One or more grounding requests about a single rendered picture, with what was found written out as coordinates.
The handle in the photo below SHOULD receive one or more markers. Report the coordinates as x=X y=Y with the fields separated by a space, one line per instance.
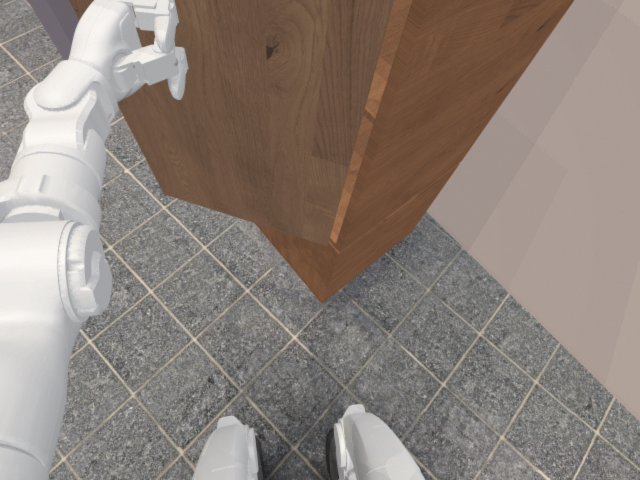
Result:
x=59 y=20

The left robot upper arm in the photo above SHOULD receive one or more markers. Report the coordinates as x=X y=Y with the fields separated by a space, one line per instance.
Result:
x=53 y=276

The right robot shin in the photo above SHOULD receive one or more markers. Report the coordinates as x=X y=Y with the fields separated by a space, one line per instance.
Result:
x=349 y=475

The left robot thigh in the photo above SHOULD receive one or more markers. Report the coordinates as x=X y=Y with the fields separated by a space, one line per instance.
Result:
x=229 y=454

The left robot forearm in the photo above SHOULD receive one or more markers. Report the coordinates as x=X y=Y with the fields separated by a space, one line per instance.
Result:
x=58 y=171

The left robot hand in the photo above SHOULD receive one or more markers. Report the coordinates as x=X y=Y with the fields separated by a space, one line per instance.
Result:
x=107 y=40

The cupboard door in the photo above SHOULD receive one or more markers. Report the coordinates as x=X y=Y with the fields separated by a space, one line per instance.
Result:
x=273 y=102

